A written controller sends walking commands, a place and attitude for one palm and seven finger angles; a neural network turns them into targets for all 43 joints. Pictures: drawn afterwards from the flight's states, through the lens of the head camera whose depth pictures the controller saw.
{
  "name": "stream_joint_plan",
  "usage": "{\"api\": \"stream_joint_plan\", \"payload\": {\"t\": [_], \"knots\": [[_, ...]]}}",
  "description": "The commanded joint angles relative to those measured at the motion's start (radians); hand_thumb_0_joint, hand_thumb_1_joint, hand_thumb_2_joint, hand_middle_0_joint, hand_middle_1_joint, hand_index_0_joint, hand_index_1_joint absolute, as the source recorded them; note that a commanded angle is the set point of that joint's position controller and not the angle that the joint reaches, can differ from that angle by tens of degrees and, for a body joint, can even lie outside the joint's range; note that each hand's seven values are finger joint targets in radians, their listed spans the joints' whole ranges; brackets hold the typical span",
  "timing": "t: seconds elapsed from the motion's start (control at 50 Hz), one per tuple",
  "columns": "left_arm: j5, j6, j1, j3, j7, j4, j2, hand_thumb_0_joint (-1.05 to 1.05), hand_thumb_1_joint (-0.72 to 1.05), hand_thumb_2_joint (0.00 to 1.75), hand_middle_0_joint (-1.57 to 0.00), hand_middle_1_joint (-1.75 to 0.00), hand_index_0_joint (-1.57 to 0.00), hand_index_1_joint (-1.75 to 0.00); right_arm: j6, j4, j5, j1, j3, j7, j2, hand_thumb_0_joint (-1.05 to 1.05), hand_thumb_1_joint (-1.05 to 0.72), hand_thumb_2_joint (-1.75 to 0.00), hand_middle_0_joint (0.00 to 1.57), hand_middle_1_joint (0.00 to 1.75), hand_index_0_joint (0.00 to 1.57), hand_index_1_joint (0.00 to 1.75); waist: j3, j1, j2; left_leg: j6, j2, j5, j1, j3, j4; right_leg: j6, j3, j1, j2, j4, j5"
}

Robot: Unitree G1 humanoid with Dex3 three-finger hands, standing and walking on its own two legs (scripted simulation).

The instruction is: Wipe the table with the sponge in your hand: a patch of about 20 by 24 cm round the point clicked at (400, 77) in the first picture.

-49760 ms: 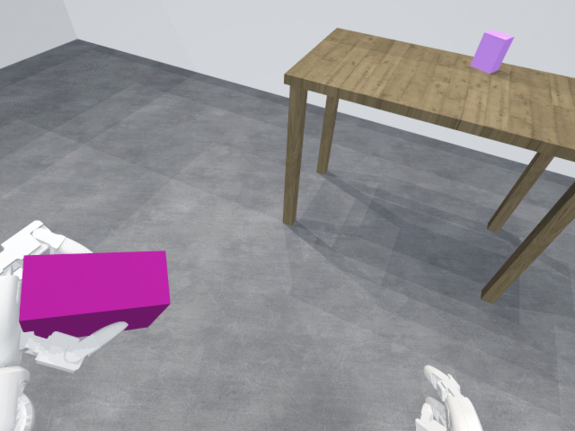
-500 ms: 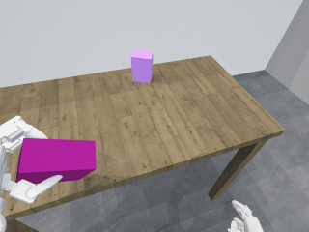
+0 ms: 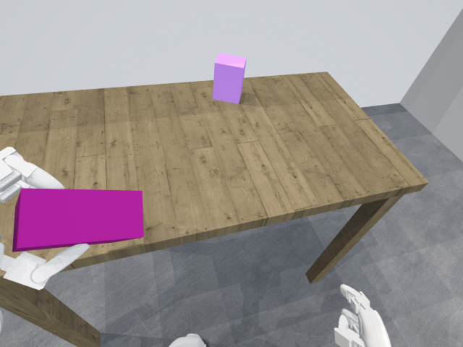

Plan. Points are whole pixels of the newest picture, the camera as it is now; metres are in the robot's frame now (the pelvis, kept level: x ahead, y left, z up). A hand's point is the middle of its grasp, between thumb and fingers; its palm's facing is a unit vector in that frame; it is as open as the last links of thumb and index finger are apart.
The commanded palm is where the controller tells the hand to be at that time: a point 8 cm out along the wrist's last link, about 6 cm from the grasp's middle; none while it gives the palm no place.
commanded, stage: step back with the hand held close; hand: left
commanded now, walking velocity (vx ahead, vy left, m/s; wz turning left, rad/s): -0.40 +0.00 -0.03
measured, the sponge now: (94, 220) +0.23 +0.21 +0.15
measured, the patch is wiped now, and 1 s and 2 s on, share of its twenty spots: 0.95 0.95 0.95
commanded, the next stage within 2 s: stop stepping back and stand still in 0.46 s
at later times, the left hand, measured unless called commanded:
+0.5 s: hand (20, 326) +0.11 +0.22 +0.17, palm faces +0.21 -0.91 -0.36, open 9.9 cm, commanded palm +0.06 +0.27 +0.20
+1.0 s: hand out of the picture -0.10 +0.24 +0.17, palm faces +0.33 -0.89 -0.33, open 9.9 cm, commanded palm -0.15 +0.28 +0.20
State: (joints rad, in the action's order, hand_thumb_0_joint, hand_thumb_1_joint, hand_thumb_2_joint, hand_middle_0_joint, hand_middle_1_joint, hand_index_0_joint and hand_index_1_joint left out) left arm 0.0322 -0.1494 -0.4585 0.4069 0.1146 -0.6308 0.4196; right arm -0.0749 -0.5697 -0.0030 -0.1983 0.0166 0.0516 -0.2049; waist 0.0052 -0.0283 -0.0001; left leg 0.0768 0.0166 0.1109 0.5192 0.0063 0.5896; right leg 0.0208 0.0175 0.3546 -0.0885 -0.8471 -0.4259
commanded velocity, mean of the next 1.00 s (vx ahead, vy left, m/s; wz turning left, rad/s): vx -0.04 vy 0.03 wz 0.04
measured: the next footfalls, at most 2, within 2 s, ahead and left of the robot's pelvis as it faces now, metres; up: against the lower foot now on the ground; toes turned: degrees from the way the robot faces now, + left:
right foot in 0.12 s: -0.07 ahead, -0.15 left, +0.00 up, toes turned -1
left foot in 0.28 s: +0.02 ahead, +0.07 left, +0.00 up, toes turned -5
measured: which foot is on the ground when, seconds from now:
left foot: down 0.00-0.14, up 0.16-0.26, down 0.28-0.68, up 0.70-0.94, down 0.96-1.00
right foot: up 0.00-0.10, down 0.12-0.28, up 0.30-0.66, down 0.68-0.98, up 1.00-1.00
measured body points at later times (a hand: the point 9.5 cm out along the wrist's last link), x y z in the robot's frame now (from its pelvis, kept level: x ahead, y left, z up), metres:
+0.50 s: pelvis -0.13 +0.01 +0.01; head -0.11 +0.05 +0.46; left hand +0.09 +0.27 +0.19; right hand +0.01 -0.25 -0.04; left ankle -0.02 +0.07 -0.72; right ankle -0.09 -0.14 -0.69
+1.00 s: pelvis -0.32 +0.01 -0.01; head -0.33 +0.05 +0.43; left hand -0.12 +0.29 +0.19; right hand -0.15 -0.25 -0.06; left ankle -0.42 +0.14 -0.73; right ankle -0.24 -0.12 -0.72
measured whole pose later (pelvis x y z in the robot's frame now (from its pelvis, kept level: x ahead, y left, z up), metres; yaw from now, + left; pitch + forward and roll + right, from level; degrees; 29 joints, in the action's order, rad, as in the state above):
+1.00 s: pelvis -0.32 +0.01 -0.01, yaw -1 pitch +4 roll +2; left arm 0.07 -0.12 -0.46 0.36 0.10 -0.59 0.43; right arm -0.10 -0.58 0.05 -0.22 0.00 0.07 -0.21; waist 0.11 0.03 -0.14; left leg -0.03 0.02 0.55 0.18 0.06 0.60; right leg 0.00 -0.01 0.57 0.07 -0.77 -0.26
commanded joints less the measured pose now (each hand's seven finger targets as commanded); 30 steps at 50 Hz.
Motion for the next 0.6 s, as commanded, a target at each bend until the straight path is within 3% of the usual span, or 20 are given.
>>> {"api": "stream_joint_plan", "payload": {"t": [0.0,0.04,0.08,0.12,0.14,0.16,0.18,0.2,0.22,0.24,0.26,0.28,0.3,0.32,0.36,0.4,0.5,0.52,0.54,0.58], "knots": [[0.032,-0.067,0.06,0.038,0.017,-0.177,0.088,0.0,0.1,1.3,-1.2,-1.6,-1.2,-1.6,-0.072,0.102,-0.002,0.046,-0.052,0.006,-0.134,0.0,-0.9,-0.9,0.2,0.3,0.2,0.3,0.198,0.021,0.184,-0.014,0.225,0.285,-0.291,-0.283,-0.333,-0.024,0.003,0.011,0.024,0.235,-0.034],[0.034,-0.074,0.055,0.017,0.011,-0.153,0.077,0.0,0.1,1.3,-1.2,-1.6,-1.2,-1.6,-0.071,0.08,-0.002,0.035,-0.051,0.004,-0.124,0.0,-0.9,-0.9,0.2,0.3,0.2,0.3,0.244,0.025,0.209,-0.049,0.206,0.097,-0.391,-0.236,-0.273,-0.042,0.003,-0.016,0.038,0.402,0.046],[0.037,-0.093,0.096,0.016,0.004,-0.154,0.104,0.0,0.1,1.3,-1.2,-1.6,-1.2,-1.6,-0.065,0.071,0.004,0.042,-0.051,0.005,-0.123,0.0,-0.9,-0.9,0.2,0.3,0.2,0.3,0.272,0.024,0.143,-0.077,0.164,-0.031,-0.441,-0.167,-0.108,-0.077,0.025,-0.039,0.097,0.582,0.211],[0.041,-0.121,0.102,0.057,0.01,-0.183,0.178,0.0,0.1,1.3,-1.2,-1.6,-1.2,-1.6,-0.058,0.062,0.011,0.051,-0.048,0.013,-0.11,0.0,-0.9,-0.9,0.2,0.3,0.2,0.3,0.278,0.044,-0.073,-0.106,0.058,0.107,-0.446,-0.081,0.184,-0.151,0.149,0.03,0.287,0.608,0.507],[0.047,-0.127,0.131,0.021,0.012,-0.198,0.155,0.0,0.1,1.3,-1.2,-1.6,-1.2,-1.6,-0.051,0.077,0.026,0.064,-0.04,0.02,-0.089,0.0,-0.9,-0.9,0.2,0.3,0.2,0.3,0.256,0.059,-0.173,-0.114,-0.001,0.223,-0.381,-0.019,0.275,-0.167,0.136,0.024,0.356,0.541,0.733],[0.048,-0.124,0.117,0.027,0.008,-0.187,0.162,0.0,0.1,1.3,-1.2,-1.6,-1.2,-1.6,-0.048,0.106,0.042,0.076,-0.066,0.028,-0.116,0.0,-0.9,-0.9,0.2,0.3,0.2,0.3,0.199,0.052,-0.285,-0.106,-0.039,0.284,-0.307,-0.022,0.381,-0.171,0.09,0.047,0.366,0.477,0.813],[0.046,-0.113,0.089,0.056,0.007,-0.183,0.175,0.0,0.1,1.3,-1.2,-1.6,-1.2,-1.6,-0.04,0.137,0.041,0.098,-0.062,0.029,-0.118,0.0,-0.9,-0.9,0.2,0.3,0.2,0.3,0.164,0.046,-0.257,-0.095,-0.035,0.303,-0.209,-0.04,0.385,-0.171,0.083,0.021,0.367,0.43,0.902],[0.046,-0.102,0.075,0.065,0.006,-0.155,0.172,0.0,0.1,1.3,-1.2,-1.6,-1.2,-1.6,-0.025,0.15,0.03,0.114,-0.038,0.028,-0.099,0.0,-0.9,-0.9,0.2,0.3,0.2,0.3,0.111,0.048,-0.186,-0.086,-0.026,0.27,-0.11,-0.044,0.299,-0.151,0.072,-0.031,0.35,0.387,0.967],[0.049,-0.092,0.083,0.086,0.007,-0.134,0.193,0.0,0.1,1.3,-1.2,-1.6,-1.2,-1.6,-0.012,0.148,0.026,0.117,-0.022,0.029,-0.111,0.0,-0.9,-0.9,0.2,0.3,0.2,0.3,0.063,0.055,-0.054,-0.078,-0.032,0.124,-0.094,-0.046,0.155,-0.107,0.04,-0.037,0.31,0.3,0.992],[0.052,-0.092,0.069,0.069,0.008,-0.114,0.165,0.0,0.1,1.3,-1.2,-1.6,-1.2,-1.6,-0.002,0.142,0.029,0.102,-0.018,0.032,-0.121,0.0,-0.9,-0.9,0.2,0.3,0.2,0.3,0.078,0.059,0.053,-0.05,0.022,-0.187,-0.136,-0.114,-0.014,-0.058,-0.003,-0.039,0.238,0.173,0.935],[0.056,-0.095,0.053,0.077,0.007,-0.119,0.162,0.0,0.1,1.3,-1.2,-1.6,-1.2,-1.6,-0.004,0.141,0.025,0.097,-0.029,0.029,-0.141,0.0,-0.9,-0.9,0.2,0.3,0.2,0.3,0.113,0.039,0.168,0.008,0.142,-0.559,-0.279,-0.279,-0.124,-0.019,-0.019,0.063,0.108,0.041,0.542],[0.061,-0.089,0.052,0.08,0.004,-0.102,0.159,0.0,0.1,1.3,-1.2,-1.6,-1.2,-1.6,-0.014,0.127,0.014,0.075,-0.043,0.013,-0.14,0.0,-0.9,-0.9,0.2,0.3,0.2,0.3,0.142,0.024,0.23,0.042,0.259,-0.811,-0.389,-0.384,-0.181,-0.027,0.045,0.172,0.048,-0.035,0.027],[0.052,-0.089,0.062,0.079,0.0,-0.1,0.156,0.0,0.1,1.3,-1.2,-1.6,-1.2,-1.6,-0.024,0.103,0.015,0.049,-0.05,-0.004,-0.137,0.0,-0.9,-0.9,0.2,0.3,0.2,0.3,0.17,0.015,0.149,0.036,0.277,-0.774,-0.428,-0.356,-0.183,-0.034,0.088,0.175,0.04,-0.057,-0.091],[0.053,-0.085,0.02,0.086,0.0,-0.097,0.157,0.0,0.1,1.3,-1.2,-1.6,-1.2,-1.6,-0.031,0.114,0.008,0.056,-0.055,-0.006,-0.14,0.0,-0.9,-0.9,0.2,0.3,0.2,0.3,0.193,0.011,0.138,0.027,0.279,-0.756,-0.462,-0.363,-0.181,-0.023,0.067,0.212,0.039,-0.059,-0.125],[0.063,-0.07,-0.012,0.064,-0.006,-0.194,0.134,0.0,0.1,1.3,-1.2,-1.6,-1.2,-1.6,-0.043,0.123,0.008,0.046,-0.059,-0.014,-0.141,0.0,-0.9,-0.9,0.2,0.3,0.2,0.3,0.23,0.01,0.207,-0.013,0.236,-0.554,-0.401,-0.289,-0.227,-0.01,0.062,0.124,0.051,-0.018,-0.058],[0.06,-0.059,-0.043,0.054,0.003,-0.255,0.132,0.0,0.1,1.3,-1.2,-1.6,-1.2,-1.6,-0.058,0.14,0.018,0.056,-0.063,-0.018,-0.145,0.0,-0.9,-0.9,0.2,0.3,0.2,0.3,0.201,0.012,0.242,0.014,0.221,-0.219,-0.255,-0.264,-0.281,-0.008,0.052,0.036,0.056,0.0,0.043],[0.04,-0.043,-0.055,0.066,0.031,-0.297,0.145,0.0,0.1,1.3,-1.2,-1.6,-1.2,-1.6,-0.098,0.144,0.015,0.071,-0.058,-0.002,-0.16,0.0,-0.9,-0.9,0.2,0.3,0.2,0.3,0.129,0.012,0.23,0.014,0.212,0.431,-0.039,-0.275,-0.423,-0.005,-0.013,-0.089,0.022,0.049,0.064],[0.034,-0.043,-0.035,0.085,0.037,-0.288,0.167,0.0,0.1,1.3,-1.2,-1.6,-1.2,-1.6,-0.103,0.138,0.012,0.064,-0.061,0.004,-0.166,0.0,-0.9,-0.9,0.2,0.3,0.2,0.3,0.119,0.018,0.237,0.008,0.204,0.472,-0.036,-0.277,-0.443,-0.002,-0.03,-0.098,0.004,0.062,0.042],[0.031,-0.044,-0.015,0.069,0.038,-0.251,0.141,0.0,0.1,1.3,-1.2,-1.6,-1.2,-1.6,-0.106,0.119,0.009,0.053,-0.059,0.009,-0.158,0.0,-0.9,-0.9,0.2,0.3,0.2,0.3,0.117,0.015,0.24,-0.003,0.197,0.485,-0.033,-0.272,-0.443,-0.011,-0.037,-0.114,-0.004,0.095,0.034],[0.025,-0.029,0.013,0.064,0.04,-0.17,0.134,0.0,0.1,1.3,-1.2,-1.6,-1.2,-1.6,-0.103,0.117,0.016,0.036,-0.055,0.012,-0.158,0.0,-0.9,-0.9,0.2,0.3,0.2,0.3,0.137,0.009,0.272,-0.046,0.142,0.527,-0.062,-0.196,-0.388,-0.036,-0.079,-0.17,-0.017,0.232,0.007]]}}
